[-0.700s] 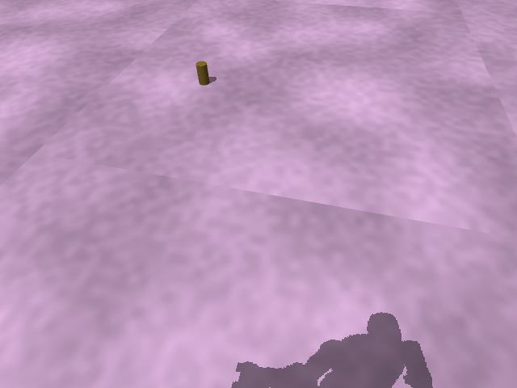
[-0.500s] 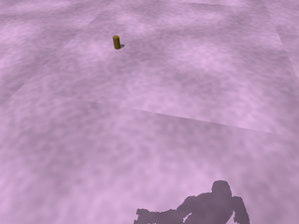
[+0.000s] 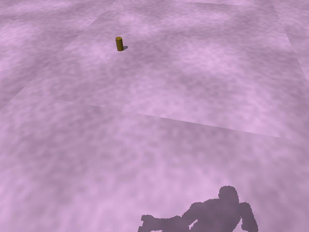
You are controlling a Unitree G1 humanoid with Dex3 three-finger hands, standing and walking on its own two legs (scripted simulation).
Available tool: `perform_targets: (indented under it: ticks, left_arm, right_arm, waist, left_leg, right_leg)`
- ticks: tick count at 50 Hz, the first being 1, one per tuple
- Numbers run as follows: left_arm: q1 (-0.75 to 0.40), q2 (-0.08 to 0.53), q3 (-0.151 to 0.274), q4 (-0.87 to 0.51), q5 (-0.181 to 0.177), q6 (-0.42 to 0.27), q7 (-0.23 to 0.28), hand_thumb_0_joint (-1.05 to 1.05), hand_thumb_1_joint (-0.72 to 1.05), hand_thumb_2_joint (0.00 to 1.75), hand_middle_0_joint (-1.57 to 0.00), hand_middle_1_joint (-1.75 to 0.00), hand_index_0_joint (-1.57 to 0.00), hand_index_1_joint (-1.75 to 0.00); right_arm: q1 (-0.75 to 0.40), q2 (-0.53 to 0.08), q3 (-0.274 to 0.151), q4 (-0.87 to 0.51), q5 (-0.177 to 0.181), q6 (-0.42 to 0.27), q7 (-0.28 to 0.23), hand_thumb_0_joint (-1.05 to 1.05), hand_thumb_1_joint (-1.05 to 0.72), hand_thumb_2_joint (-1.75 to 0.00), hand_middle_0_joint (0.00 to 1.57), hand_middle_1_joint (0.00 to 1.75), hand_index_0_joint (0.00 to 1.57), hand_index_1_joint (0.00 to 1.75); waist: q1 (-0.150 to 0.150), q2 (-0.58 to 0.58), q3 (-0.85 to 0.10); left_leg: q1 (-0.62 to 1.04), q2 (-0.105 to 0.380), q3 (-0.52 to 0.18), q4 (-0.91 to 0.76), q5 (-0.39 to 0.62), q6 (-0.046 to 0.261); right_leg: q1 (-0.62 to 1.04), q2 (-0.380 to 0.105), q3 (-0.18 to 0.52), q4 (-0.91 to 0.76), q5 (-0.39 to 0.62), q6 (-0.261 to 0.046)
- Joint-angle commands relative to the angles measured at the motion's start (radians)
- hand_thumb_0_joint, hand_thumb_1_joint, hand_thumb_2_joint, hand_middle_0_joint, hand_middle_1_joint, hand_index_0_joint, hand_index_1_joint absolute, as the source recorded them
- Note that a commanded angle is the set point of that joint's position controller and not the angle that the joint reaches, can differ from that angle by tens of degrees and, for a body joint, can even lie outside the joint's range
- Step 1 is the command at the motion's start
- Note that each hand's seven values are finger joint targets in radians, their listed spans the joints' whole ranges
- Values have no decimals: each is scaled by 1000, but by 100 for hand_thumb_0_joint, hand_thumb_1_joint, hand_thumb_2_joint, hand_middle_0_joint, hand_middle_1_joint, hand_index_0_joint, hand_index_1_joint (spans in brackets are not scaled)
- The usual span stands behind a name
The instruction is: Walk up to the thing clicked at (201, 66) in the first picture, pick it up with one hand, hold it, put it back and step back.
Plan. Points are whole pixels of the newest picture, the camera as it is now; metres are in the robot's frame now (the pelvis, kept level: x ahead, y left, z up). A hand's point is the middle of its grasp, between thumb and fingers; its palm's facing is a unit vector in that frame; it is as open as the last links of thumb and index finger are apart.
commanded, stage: stand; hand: left
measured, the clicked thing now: (119, 44) +2.24 +0.52 -0.71
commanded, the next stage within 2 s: walk up in 0.42 s
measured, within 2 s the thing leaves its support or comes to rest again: neither
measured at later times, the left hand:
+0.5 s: hand out of the picture +0.08 +0.26 -0.15, palm faces +0.02 -0.95 -0.33, open 7.4 cm
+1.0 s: hand (38, 194) +0.26 +0.41 -0.15, palm faces +0.03 -0.95 -0.31, open 7.4 cm
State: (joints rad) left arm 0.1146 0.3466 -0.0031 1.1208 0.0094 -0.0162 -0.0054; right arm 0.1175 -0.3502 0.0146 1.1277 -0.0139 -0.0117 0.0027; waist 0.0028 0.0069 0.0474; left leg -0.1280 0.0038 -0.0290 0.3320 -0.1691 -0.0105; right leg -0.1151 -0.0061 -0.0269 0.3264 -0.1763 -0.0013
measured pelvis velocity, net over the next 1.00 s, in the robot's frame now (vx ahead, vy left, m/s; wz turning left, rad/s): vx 0.19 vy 0.12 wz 0.09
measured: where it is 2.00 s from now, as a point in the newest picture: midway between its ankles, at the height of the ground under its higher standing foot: (140, 141)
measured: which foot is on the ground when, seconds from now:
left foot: down 0.00-0.46, up 0.48-0.76, down 0.78-1.00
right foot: down 0.00-0.78, up 0.80-1.00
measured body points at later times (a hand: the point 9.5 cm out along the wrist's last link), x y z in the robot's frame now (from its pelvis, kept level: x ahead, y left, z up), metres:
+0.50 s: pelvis +0.01 +0.00 +0.00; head +0.01 +0.00 +0.45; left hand +0.07 +0.31 -0.13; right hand +0.09 -0.30 -0.13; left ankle +0.00 +0.12 -0.73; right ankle +0.00 -0.12 -0.74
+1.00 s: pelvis +0.19 +0.12 -0.01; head +0.18 +0.15 +0.44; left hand +0.26 +0.46 -0.13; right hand +0.25 -0.21 -0.10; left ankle +0.15 +0.22 -0.75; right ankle +0.27 -0.02 -0.69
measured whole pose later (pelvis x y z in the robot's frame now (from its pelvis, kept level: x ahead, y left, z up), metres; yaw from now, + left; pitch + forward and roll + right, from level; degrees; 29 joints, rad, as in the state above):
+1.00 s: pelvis +0.19 +0.12 -0.01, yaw +5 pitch -2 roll +1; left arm 0.18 0.48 0.05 1.00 0.01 -0.04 -0.11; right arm 0.31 -0.39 -0.06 0.99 -0.01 -0.09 0.07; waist -0.03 -0.10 0.00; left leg -0.09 -0.01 0.13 0.36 -0.25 0.03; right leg -0.55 -0.10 0.01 0.98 -0.18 0.00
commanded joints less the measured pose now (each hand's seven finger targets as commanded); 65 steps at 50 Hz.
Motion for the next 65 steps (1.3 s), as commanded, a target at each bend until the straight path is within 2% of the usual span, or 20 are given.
perform_targets:
  ticks: [1, 20, 21, 23, 25, 28, 34, 37, 38, 39, 40, 41, 43, 45, 51, 59, 62, 63, 64, 65]
  left_arm:
    - [-33, 208, 41, -55, -1, -15, 14, 0, 90, 90, -20, -30, -20, -30]
    - [-27, 211, 42, -53, 0, -16, 14, 0, 90, 90, -20, -30, -20, -30]
    - [53, 366, 123, -97, 15, -41, -25, 0, 90, 90, -20, -30, -20, -30]
    - [131, 377, 146, -93, 28, -53, -37, 0, 90, 90, -20, -30, -20, -30]
    - [122, 392, 149, -138, 31, -75, -32, 0, 90, 90, -20, -30, -20, -30]
    - [17, 362, 138, -181, 24, -81, -32, 0, 90, 90, -20, -30, -20, -30]
    - [-41, 413, 145, -215, 30, -74, -55, 0, 90, 90, -20, -30, -20, -30]
    - [-76, 391, 131, -217, 36, -59, -63, 0, 90, 90, -20, -30, -20, -30]
    - [-44, 340, 112, -213, 39, -53, -67, 0, 90, 90, -20, -30, -20, -30]
    - [-20, 237, 82, -227, 33, -51, -75, 0, 90, 90, -20, -30, -20, -30]
    - [-66, 233, 63, -264, 6, -57, -66, 0, 90, 90, -20, -30, -20, -30]
    - [-90, 331, 69, -266, 14, -63, -60, 0, 90, 90, -20, -30, -20, -30]
    - [9, 358, 86, -192, -19, -66, -72, 0, 90, 90, -20, -30, -20, -30]
    - [56, 362, 102, -163, -16, -51, -84, 0, 90, 90, -20, -30, -20, -30]
    - [-52, 324, 110, -231, 0, -29, -113, 0, 90, 90, -20, -30, -20, -30]
    - [-247, 224, 88, -310, 0, -40, -109, 0, 90, 90, -20, -30, -20, -30]
    - [43, 264, 125, -229, -2, -41, -85, 0, 90, 90, -20, -30, -20, -30]
    - [228, 333, 162, -191, 7, -45, -70, 0, 90, 90, -20, -30, -20, -30]
    - [304, 426, 188, -201, 14, -52, -60, 0, 90, 90, -20, -30, -20, -30]
    - [260, 438, 191, -227, -3, -55, -55, 0, 90, 90, -20, -30, -20, -30]
  right_arm:
    - [-49, -211, -42, -63, 6, -21, -15, 0, -90, -90, 20, 30, 20, 30]
    - [-50, -214, -42, -63, 5, -18, -14, 0, -90, -90, 20, 30, 20, 30]
    - [-13, -326, -124, -125, -8, -35, 27, 0, -90, -90, 20, 30, 20, 30]
    - [-188, -277, -115, -195, -21, -33, 55, 0, -90, -90, 20, 30, 20, 30]
    - [-241, -249, -116, -236, -29, -44, 63, 0, -90, -90, 20, 30, 20, 30]
    - [-97, -282, -139, -208, -11, -45, 97, 0, -90, -90, 20, 30, 20, 30]
    - [-27, -267, -157, -214, -8, -27, 132, 0, -90, -90, 20, 30, 20, 30]
    - [137, -300, -178, -167, -9, -35, 112, 0, -90, -90, 20, 30, 20, 30]
    - [245, -340, -197, -128, -14, -45, 95, 0, -90, -90, 20, 30, 20, 30]
    - [381, -443, -225, -99, -28, -55, 71, 0, -90, -90, 20, 30, 20, 30]
    - [332, -545, -227, -153, -17, -73, 60, 0, -90, -90, 20, 30, 20, 30]
    - [213, -549, -228, -189, 23, -76, 58, 0, -90, -90, 20, 30, 20, 30]
    - [94, -415, -179, -213, 15, -94, 49, 0, -90, -90, 20, 30, 20, 30]
    - [91, -347, -152, -218, 16, -105, 42, 0, -90, -90, 20, 30, 20, 30]
    - [156, -343, -153, -222, 13, -124, 42, 0, -90, -90, 20, 30, 20, 30]
    - [245, -340, -158, -218, 7, -108, 31, 0, -90, -90, 20, 30, 20, 30]
    - [244, -326, -152, -246, -6, -99, 21, 0, -90, -90, 20, 30, 20, 30]
    - [284, -277, -131, -259, -11, -97, 21, 0, -90, -90, 20, 30, 20, 30]
    - [352, -197, -110, -288, 21, -101, 20, 0, -90, -90, 20, 30, 20, 30]
    - [287, -302, -131, -276, 28, -101, 9, 0, -90, -90, 20, 30, 20, 30]
  waist:
    - [6, 4, -76]
    - [6, 3, -68]
    - [33, -22, -187]
    - [124, -102, -3]
    - [144, -125, 53]
    - [40, -109, -36]
    - [-9, -159, 8]
    - [-93, -72, -8]
    - [-143, 84, -50]
    - [-199, 387, -84]
    - [-181, 378, -36]
    - [-127, 176, 27]
    - [-29, 62, 24]
    - [-7, 110, 36]
    - [-27, 80, 87]
    - [-70, 60, 24]
    - [69, 18, -169]
    - [143, -54, -277]
    - [145, -277, -380]
    - [156, -173, -341]
  left_leg:
    - [7, 117, -89, -46, 128, 35]
    - [17, 115, -89, -49, 105, 32]
    - [-105, 87, -122, 62, -490, 109]
    - [-570, 18, 9, 287, -413, 55]
    - [-719, 97, -28, 544, -256, 31]
    - [-572, 113, -28, 522, -208, 11]
    - [-172, 82, 112, 318, -60, -8]
    - [65, 40, 177, 252, -113, 9]
    - [235, 17, 148, 203, -208, 41]
    - [393, 168, -183, 2, -565, 100]
    - [284, 425, -753, -281, -850, 195]
    - [138, 501, -820, -326, -855, 266]
    - [81, 338, -400, -196, -528, 176]
    - [-23, 266, -207, -229, -381, 110]
    - [54, 252, -93, -297, -268, 136]
    - [147, 210, 50, -146, 258, 112]
    - [74, 144, 135, 292, 453, 102]
    - [-154, 110, 117, 572, 275, 88]
    - [-453, -25, 115, 883, -212, 54]
    - [-566, -9, -1, 1006, -328, 51]
  right_leg:
    - [29, -127, 97, -44, 112, -25]
    - [20, -128, 101, -58, 85, -24]
    - [109, -102, 85, 29, -469, -60]
    - [224, -269, 308, -127, -728, -154]
    - [220, -497, 522, -275, -621, -270]
    - [192, -325, 262, -248, -541, -197]
    - [-166, -259, 23, -201, -491, -169]
    - [-316, -243, -24, -6, -578, -159]
    - [-406, -180, -88, 264, -506, -138]
    - [-609, -42, -149, 739, -420, -90]
    - [-787, 41, 12, 927, -397, -68]
    - [-741, -67, 161, 934, -299, -71]
    - [-627, -130, 161, 834, -117, -41]
    - [-522, -147, 111, 707, -34, -9]
    - [-602, -134, 59, 540, 92, 19]
    - [-359, -46, -98, 190, 165, -50]
    - [86, 28, -158, 158, 76, -87]
    - [373, -66, -1, 234, -85, -116]
    - [606, -404, 537, 92, -347, -238]
    - [547, -476, 723, -2, -349, -332]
